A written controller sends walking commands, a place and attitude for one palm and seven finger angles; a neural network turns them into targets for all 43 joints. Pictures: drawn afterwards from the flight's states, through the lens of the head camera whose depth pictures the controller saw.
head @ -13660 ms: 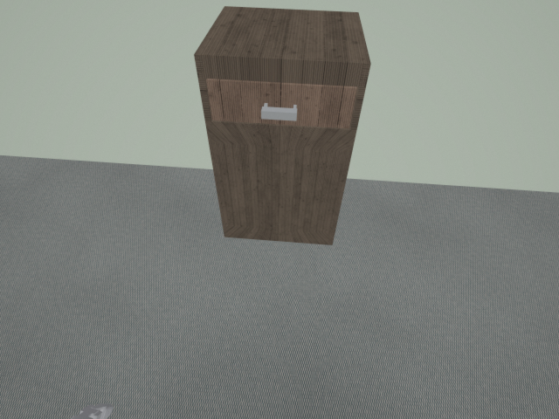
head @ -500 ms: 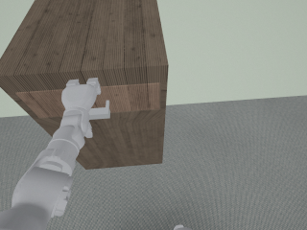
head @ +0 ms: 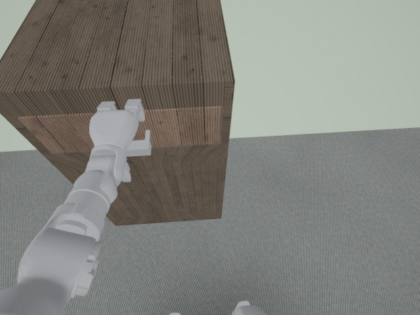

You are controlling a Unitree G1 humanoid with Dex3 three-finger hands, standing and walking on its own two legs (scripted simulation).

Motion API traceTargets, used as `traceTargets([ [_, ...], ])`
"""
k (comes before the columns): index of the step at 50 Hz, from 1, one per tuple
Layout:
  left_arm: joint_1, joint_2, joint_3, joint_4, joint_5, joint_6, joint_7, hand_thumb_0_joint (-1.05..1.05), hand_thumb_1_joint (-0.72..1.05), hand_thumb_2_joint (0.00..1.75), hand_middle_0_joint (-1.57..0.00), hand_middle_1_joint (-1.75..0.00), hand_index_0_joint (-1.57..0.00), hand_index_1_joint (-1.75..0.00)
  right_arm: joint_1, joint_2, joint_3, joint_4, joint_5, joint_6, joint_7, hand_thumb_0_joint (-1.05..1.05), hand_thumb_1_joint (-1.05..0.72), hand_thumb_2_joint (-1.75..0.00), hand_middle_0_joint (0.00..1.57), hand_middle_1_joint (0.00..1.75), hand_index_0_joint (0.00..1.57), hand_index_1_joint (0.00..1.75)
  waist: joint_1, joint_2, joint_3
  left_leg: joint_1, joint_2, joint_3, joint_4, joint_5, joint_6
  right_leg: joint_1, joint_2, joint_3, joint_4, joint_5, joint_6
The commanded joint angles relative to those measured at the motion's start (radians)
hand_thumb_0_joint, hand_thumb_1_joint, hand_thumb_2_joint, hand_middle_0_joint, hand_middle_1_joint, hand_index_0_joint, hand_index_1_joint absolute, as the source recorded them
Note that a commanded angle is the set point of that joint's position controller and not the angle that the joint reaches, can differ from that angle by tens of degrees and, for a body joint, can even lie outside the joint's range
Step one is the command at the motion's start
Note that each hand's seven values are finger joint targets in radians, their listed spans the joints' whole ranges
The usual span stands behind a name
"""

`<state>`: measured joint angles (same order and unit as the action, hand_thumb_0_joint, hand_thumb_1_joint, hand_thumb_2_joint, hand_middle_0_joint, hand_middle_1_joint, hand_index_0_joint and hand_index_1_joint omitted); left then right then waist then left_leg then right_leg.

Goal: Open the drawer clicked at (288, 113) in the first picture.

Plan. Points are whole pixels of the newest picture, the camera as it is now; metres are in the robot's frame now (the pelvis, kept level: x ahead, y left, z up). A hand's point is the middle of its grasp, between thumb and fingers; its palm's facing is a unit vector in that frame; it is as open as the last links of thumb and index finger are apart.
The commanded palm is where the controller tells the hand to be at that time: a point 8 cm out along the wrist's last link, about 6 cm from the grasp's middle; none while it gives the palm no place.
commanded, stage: move the hooked fingers above the handle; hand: left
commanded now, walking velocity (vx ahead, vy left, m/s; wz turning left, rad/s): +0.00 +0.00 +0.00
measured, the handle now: (128, 141) +0.51 +0.17 -0.04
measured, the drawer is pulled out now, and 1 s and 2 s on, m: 0.00 0.00 0.00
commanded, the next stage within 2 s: lower the fingers behind the handle in 1.50 s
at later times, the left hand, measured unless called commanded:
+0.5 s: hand (109, 153) +0.45 +0.19 +0.01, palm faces -0.12 -0.02 -0.99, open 13.8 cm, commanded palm +0.45 +0.19 +0.08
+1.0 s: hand (112, 138) +0.47 +0.18 +0.04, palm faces -0.05 -0.02 -1.00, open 13.5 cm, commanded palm +0.44 +0.20 +0.08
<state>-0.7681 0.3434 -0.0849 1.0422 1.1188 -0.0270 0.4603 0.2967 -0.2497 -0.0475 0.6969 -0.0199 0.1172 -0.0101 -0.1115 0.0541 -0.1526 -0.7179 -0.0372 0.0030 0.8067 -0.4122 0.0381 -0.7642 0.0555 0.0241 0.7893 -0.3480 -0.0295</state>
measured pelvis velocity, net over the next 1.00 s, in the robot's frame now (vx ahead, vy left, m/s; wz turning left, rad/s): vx -0.01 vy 0.00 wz -0.02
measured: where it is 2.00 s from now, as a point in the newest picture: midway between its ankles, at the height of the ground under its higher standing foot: outside the picture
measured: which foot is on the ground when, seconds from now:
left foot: down 0.00-1.00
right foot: down 0.00-1.00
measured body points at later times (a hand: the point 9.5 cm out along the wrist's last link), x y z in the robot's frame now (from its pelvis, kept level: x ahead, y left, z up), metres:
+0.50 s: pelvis +0.00 +0.00 +0.00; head +0.08 +0.00 +0.45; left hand +0.45 +0.19 +0.06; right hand +0.03 -0.28 -0.12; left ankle -0.02 +0.10 -0.70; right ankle +0.01 -0.10 -0.70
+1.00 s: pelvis -0.01 +0.00 +0.01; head +0.07 -0.02 +0.45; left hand +0.46 +0.18 +0.09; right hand +0.04 -0.26 -0.13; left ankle -0.02 +0.10 -0.70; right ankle +0.01 -0.10 -0.70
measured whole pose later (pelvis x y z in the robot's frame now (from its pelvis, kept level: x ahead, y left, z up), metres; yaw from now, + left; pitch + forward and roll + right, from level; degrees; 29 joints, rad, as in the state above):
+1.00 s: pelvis -0.01 +0.00 +0.01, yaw -1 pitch +16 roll +1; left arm -0.79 0.39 -0.06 1.08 1.07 0.04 0.35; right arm 0.29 -0.22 0.00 0.66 0.01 0.14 -0.06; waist -0.12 0.05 -0.12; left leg -0.62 -0.03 0.03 0.71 -0.36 0.03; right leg -0.68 0.06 0.05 0.72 -0.30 -0.03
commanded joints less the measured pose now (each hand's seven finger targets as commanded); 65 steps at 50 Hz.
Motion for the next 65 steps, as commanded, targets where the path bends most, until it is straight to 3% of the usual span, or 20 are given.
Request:
traceTargets([
  [1,-0.523,0.407,0.14,-0.157,-0.006,0.127,0.038,0.0,-0.5,0.3,-0.3,-1.2,-0.3,-1.2,0.082,-0.146,-0.039,-0.078,0.01,-0.004,-0.018,0.0,-0.9,-0.9,0.2,0.3,0.2,0.3,0.014,-0.052,-0.421,0.146,-0.006,0.024,-0.106,0.356,0.011,0.377,-0.014,-0.003,-0.102,0.352,-0.004],
  [6,-0.481,0.417,0.133,-0.145,-0.04,0.109,-0.023,0.0,-0.5,0.3,-0.3,-1.2,-0.3,-1.2,0.069,-0.143,-0.028,-0.101,0.022,-0.003,-0.042,0.0,-0.9,-0.9,0.2,0.3,0.2,0.3,0.02,-0.1,-0.391,0.123,-0.008,0.033,-0.14,0.29,0.017,0.444,-0.025,0.017,-0.139,0.329,0.007],
  [12,-0.404,0.377,0.114,-0.141,-0.031,0.035,-0.056,0.0,-0.5,0.3,-0.3,-1.2,-0.3,-1.2,0.075,-0.139,-0.029,-0.114,0.024,-0.018,-0.05,0.0,-0.9,-0.9,0.2,0.3,0.2,0.3,0.031,-0.072,-0.343,0.13,-0.005,0.032,-0.145,0.276,0.016,0.399,-0.023,0.013,-0.146,0.287,-0.003],
  [15,-0.368,0.312,0.06,-0.112,-0.023,0.024,-0.068,0.0,-0.5,0.3,-0.3,-1.2,-0.3,-1.2,0.094,-0.145,-0.039,-0.108,0.027,-0.033,-0.048,0.0,-0.9,-0.9,0.2,0.3,0.2,0.3,0.01,-0.082,-0.314,0.133,0.0,0.034,-0.132,0.256,0.016,0.342,-0.021,0.011,-0.151,0.263,-0.001],
  [18,-0.395,0.181,-0.039,-0.139,-0.043,-0.006,-0.096,0.0,-0.5,0.3,-0.3,-1.2,-0.3,-1.2,0.121,-0.142,-0.053,-0.1,0.029,-0.047,-0.036,0.0,-0.9,-0.9,0.2,0.3,0.2,0.3,-0.018,-0.05,-0.323,0.193,0.004,0.019,-0.118,0.272,0.013,0.279,-0.015,-0.001,-0.152,0.247,-0.007],
  [22,-0.525,0.103,-0.101,-0.262,-0.072,-0.07,-0.114,0.0,-0.5,0.3,-0.3,-1.2,-0.3,-1.2,0.134,-0.138,-0.067,-0.079,0.017,-0.056,-0.028,0.0,-0.9,-0.9,0.2,0.3,0.2,0.3,-0.056,-0.014,-0.359,0.266,0.008,-0.011,-0.082,0.318,0.014,0.207,-0.014,-0.006,-0.132,0.247,-0.01],
  [26,-0.629,0.229,-0.004,-0.336,-0.025,-0.112,-0.042,0.0,-0.5,0.3,-0.3,-1.2,-0.3,-1.2,0.146,-0.144,-0.071,-0.051,0.001,-0.058,-0.025,0.0,-0.9,-0.9,0.2,0.3,0.2,0.3,-0.043,0.088,-0.437,0.316,0.012,-0.042,-0.046,0.376,-0.002,0.123,-0.007,-0.021,-0.076,0.228,-0.021],
  [28,-0.631,0.298,0.069,-0.334,-0.002,-0.099,0.017,0.0,-0.5,0.3,-0.3,-1.2,-0.3,-1.2,0.142,-0.143,-0.065,-0.047,-0.011,-0.056,-0.018,0.0,-0.9,-0.9,0.2,0.3,0.2,0.3,-0.016,0.113,-0.472,0.304,0.01,-0.048,-0.034,0.443,-0.013,0.127,-0.001,-0.036,-0.041,0.255,-0.027],
  [30,-0.546,0.325,0.125,-0.239,0.004,-0.037,0.07,0.0,-0.5,0.3,-0.3,-1.2,-0.3,-1.2,0.122,-0.139,-0.054,-0.048,-0.016,-0.043,-0.006,0.0,-0.9,-0.9,0.2,0.3,0.2,0.3,0.012,0.097,-0.45,0.253,0.007,-0.037,-0.029,0.469,-0.02,0.144,0.005,-0.05,-0.023,0.275,-0.03],
  [34,-0.552,0.393,0.159,-0.191,0.01,0.101,0.106,0.0,-0.5,0.3,-0.3,-1.2,-0.3,-1.2,0.097,-0.147,-0.041,-0.068,-0.009,-0.012,0.003,0.0,-0.9,-0.9,0.2,0.3,0.2,0.3,0.021,-0.003,-0.459,0.168,-0.003,-0.001,-0.053,0.438,-0.004,0.279,0.002,-0.033,-0.042,0.352,-0.018],
  [38,-0.546,0.432,0.159,-0.166,-0.009,0.175,0.072,0.0,-0.5,0.3,-0.3,-1.2,-0.3,-1.2,0.064,-0.143,-0.029,-0.082,0.006,0.018,-0.014,0.0,-0.9,-0.9,0.2,0.3,0.2,0.3,0.025,-0.05,-0.476,0.152,-0.007,0.02,-0.095,0.394,0.006,0.399,-0.011,-0.011,-0.08,0.382,-0.004],
  [40,-0.508,0.419,0.142,-0.127,-0.028,0.192,0.034,0.0,-0.5,0.3,-0.3,-1.2,-0.3,-1.2,0.052,-0.14,-0.023,-0.091,0.017,0.023,-0.029,0.0,-0.9,-0.9,0.2,0.3,0.2,0.3,0.026,-0.105,-0.426,0.128,-0.006,0.028,-0.124,0.336,0.01,0.432,-0.017,-0.005,-0.11,0.352,0.003],
  [41,-0.513,0.4,0.123,-0.129,-0.037,0.186,0.013,0.0,-0.5,0.3,-0.3,-1.2,-0.3,-1.2,0.052,-0.139,-0.023,-0.095,0.021,0.02,-0.036,0.0,-0.9,-0.9,0.2,0.3,0.2,0.3,0.017,-0.115,-0.408,0.132,-0.004,0.029,-0.135,0.316,0.013,0.434,-0.019,-0.001,-0.124,0.339,0.006],
  [44,-0.444,0.442,0.154,-0.129,-0.055,0.142,-0.043,0.0,-0.5,0.3,-0.3,-1.2,-0.3,-1.2,0.048,-0.14,-0.016,-0.107,0.027,0.019,-0.054,0.0,-0.9,-0.9,0.2,0.3,0.2,0.3,0.044,-0.127,-0.407,0.131,-0.004,0.035,-0.156,0.294,0.016,0.488,-0.028,0.018,-0.141,0.34,0.009],
  [49,-0.348,0.367,0.093,-0.094,-0.034,0.061,-0.095,0.0,-0.5,0.3,-0.3,-1.2,-0.3,-1.2,0.057,-0.143,-0.018,-0.12,0.034,-0.009,-0.066,0.0,-0.9,-0.9,0.2,0.3,0.2,0.3,0.033,-0.117,-0.266,0.109,0.0,0.036,-0.163,0.214,0.017,0.383,-0.027,0.017,-0.169,0.231,0.003],
  [54,-0.367,0.199,-0.027,-0.177,-0.04,-0.025,-0.122,0.0,-0.5,0.3,-0.3,-1.2,-0.3,-1.2,0.104,-0.136,-0.048,-0.117,0.03,-0.045,-0.05,0.0,-0.9,-0.9,0.2,0.3,0.2,0.3,-0.001,-0.042,-0.325,0.202,0.005,0.026,-0.12,0.267,0.015,0.301,-0.019,0.01,-0.156,0.252,-0.007],
  [57,-0.473,0.12,-0.088,-0.248,-0.072,-0.076,-0.131,0.0,-0.5,0.3,-0.3,-1.2,-0.3,-1.2,0.124,-0.133,-0.06,-0.092,0.025,-0.056,-0.04,0.0,-0.9,-0.9,0.2,0.3,0.2,0.3,-0.046,-0.04,-0.329,0.226,0.005,0.001,-0.092,0.272,0.016,0.242,-0.019,0.004,-0.145,0.237,-0.007],
  [59,-0.543,0.198,-0.036,-0.283,-0.058,-0.103,-0.107,0.0,-0.5,0.3,-0.3,-1.2,-0.3,-1.2,0.136,-0.143,-0.066,-0.069,0.02,-0.06,-0.04,0.0,-0.9,-0.9,0.2,0.3,0.2,0.3,-0.052,-0.016,-0.345,0.23,0.005,-0.014,-0.075,0.259,0.017,0.199,-0.018,0.008,-0.129,0.209,-0.008],
  [62,-0.649,0.345,0.075,-0.381,-0.027,-0.129,-0.033,0.0,-0.5,0.3,-0.3,-1.2,-0.3,-1.2,0.136,-0.149,-0.066,-0.057,0.004,-0.065,-0.041,0.0,-0.9,-0.9,0.2,0.3,0.2,0.3,-0.025,0.074,-0.454,0.236,-0.003,-0.025,-0.044,0.318,0.012,0.193,-0.016,0.003,-0.076,0.238,-0.019],
  [65,-0.602,0.357,0.119,-0.323,-0.001,-0.086,0.049,0.0,-0.5,0.3,-0.3,-1.2,-0.3,-1.2,0.124,-0.138,-0.059,-0.048,-0.01,-0.059,-0.026,0.0,-0.9,-0.9,0.2,0.3,0.2,0.3,-0.004,0.126,-0.497,0.245,-0.003,-0.023,-0.019,0.405,-0.004,0.172,-0.005,-0.024,-0.032,0.28,-0.024],
])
